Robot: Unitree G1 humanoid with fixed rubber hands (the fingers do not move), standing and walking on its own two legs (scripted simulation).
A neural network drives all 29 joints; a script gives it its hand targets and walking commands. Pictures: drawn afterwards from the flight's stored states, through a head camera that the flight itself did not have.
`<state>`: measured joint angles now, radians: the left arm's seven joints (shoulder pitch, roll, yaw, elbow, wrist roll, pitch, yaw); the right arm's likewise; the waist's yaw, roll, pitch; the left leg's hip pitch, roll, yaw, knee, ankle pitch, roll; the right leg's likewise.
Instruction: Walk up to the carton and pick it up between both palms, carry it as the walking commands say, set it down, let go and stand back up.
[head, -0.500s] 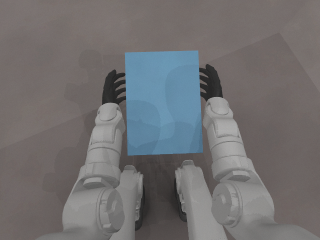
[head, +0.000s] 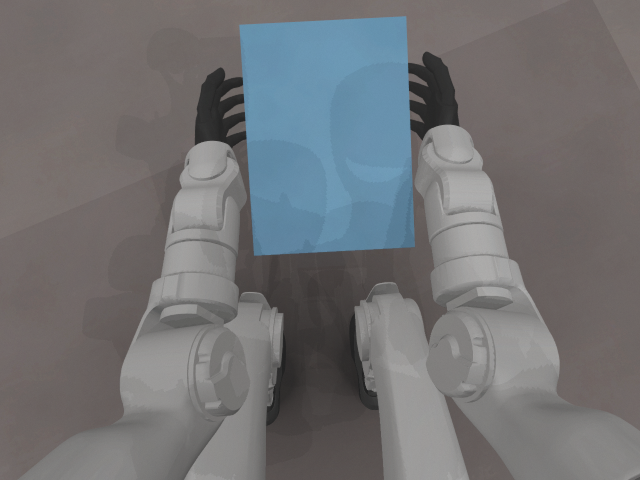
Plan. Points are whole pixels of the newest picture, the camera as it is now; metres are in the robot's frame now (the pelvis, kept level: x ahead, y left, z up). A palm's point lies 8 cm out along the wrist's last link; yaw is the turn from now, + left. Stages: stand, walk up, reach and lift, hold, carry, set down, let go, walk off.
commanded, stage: set down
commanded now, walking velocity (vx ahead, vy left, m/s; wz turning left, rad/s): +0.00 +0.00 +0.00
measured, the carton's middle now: (324, 160) +0.49 -0.02 -0.18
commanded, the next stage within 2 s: none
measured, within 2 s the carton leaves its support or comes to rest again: rests again in 1.72 s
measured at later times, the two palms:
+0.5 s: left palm (233, 146) +0.51 +0.10 -0.18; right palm (415, 132) +0.52 -0.15 -0.18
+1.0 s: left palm (246, 146) +0.54 +0.09 -0.25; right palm (406, 132) +0.55 -0.16 -0.25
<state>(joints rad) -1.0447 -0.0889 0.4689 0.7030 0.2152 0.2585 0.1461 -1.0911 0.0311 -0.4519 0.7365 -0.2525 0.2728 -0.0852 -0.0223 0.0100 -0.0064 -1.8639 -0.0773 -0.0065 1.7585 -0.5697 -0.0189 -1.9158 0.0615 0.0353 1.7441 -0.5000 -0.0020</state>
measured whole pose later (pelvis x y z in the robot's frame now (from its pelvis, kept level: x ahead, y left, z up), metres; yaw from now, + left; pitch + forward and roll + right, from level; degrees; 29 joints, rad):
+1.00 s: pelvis +0.00 +0.00 -0.11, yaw +1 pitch +39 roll +2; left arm -1.35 0.05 0.34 0.78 0.07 0.27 0.22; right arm -1.40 -0.15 -0.35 0.81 -0.13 0.29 -0.11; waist -0.04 0.03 0.28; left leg -2.16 -0.11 0.00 2.13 -0.65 -0.03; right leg -2.21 0.05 0.02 2.12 -0.58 0.00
